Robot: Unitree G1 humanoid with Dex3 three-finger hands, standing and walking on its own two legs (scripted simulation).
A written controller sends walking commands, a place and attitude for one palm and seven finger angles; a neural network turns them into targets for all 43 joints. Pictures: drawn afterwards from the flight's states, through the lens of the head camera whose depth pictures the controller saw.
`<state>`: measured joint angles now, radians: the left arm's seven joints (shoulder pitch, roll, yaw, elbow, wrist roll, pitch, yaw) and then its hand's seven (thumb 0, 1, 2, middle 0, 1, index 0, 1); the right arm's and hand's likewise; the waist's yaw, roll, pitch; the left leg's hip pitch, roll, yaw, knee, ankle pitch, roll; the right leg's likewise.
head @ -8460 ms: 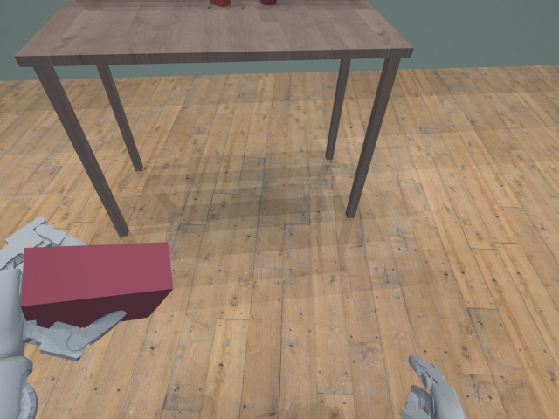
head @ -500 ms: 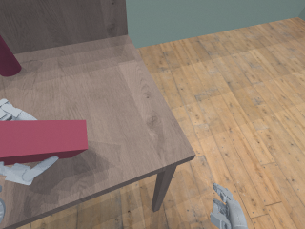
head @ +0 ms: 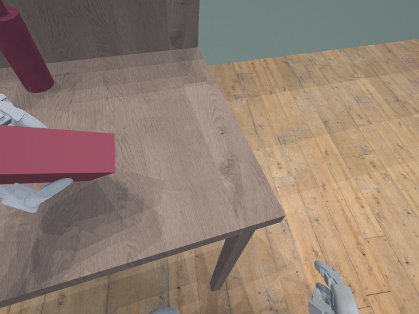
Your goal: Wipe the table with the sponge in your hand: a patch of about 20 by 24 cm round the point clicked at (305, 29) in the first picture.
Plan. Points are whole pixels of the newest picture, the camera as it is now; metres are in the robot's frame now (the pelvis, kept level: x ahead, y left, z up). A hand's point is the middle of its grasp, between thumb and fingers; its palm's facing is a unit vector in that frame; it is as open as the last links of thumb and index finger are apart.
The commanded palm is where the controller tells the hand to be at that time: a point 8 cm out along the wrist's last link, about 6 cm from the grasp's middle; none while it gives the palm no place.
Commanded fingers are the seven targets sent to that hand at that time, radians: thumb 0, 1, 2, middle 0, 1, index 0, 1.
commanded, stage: come to a stop and stand still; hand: left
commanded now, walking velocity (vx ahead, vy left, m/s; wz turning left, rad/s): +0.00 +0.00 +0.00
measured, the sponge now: (69, 159) +0.27 +0.25 +0.17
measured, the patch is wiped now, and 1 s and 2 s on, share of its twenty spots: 0.00 0.00 0.00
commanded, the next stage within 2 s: look again from close up in 0.70 s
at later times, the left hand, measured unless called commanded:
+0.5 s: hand (30, 159) +0.26 +0.31 +0.16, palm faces +0.38 -0.85 -0.36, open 9.6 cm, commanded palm +0.20 +0.33 +0.18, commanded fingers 0.00 0.10 1.30 -1.20 -1.60 -1.20 -1.60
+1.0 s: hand (33, 166) +0.25 +0.30 +0.16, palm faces +0.37 -0.86 -0.35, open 9.6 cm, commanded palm +0.19 +0.33 +0.18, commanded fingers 0.00 0.10 1.30 -1.20 -1.60 -1.20 -1.60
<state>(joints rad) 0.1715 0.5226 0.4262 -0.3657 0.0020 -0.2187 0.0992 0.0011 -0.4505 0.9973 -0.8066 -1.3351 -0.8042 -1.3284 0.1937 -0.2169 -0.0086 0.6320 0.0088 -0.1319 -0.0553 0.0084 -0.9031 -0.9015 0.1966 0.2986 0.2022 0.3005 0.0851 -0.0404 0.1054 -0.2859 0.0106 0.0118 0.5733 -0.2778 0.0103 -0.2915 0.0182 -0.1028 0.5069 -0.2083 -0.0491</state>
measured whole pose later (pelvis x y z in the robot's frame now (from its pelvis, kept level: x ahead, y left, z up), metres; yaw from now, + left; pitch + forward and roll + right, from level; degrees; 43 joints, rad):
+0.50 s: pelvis +0.03 +0.06 +0.00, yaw -2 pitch -1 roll -2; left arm 0.36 0.34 0.38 -0.43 -0.02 -0.23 0.10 0.00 -0.44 1.00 -0.79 -1.36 -0.79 -1.35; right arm 0.21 -0.17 0.03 0.60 0.00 -0.16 0.01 0.01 -0.90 -0.90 0.20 0.30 0.21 0.30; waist 0.03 -0.03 0.07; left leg -0.21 -0.05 0.08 0.52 -0.30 0.09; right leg -0.24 -0.03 -0.03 0.46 -0.21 0.04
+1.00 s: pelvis +0.03 +0.05 +0.01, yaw -1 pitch -1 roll -2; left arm 0.40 0.36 0.34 -0.46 -0.04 -0.20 0.12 0.00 -0.44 1.00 -0.78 -1.36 -0.78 -1.36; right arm 0.21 -0.18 0.02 0.58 0.01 -0.09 -0.03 0.01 -0.90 -0.90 0.20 0.30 0.21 0.30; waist 0.03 -0.02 0.06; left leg -0.19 -0.04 0.06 0.49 -0.28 0.08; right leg -0.21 -0.03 -0.05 0.41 -0.19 0.03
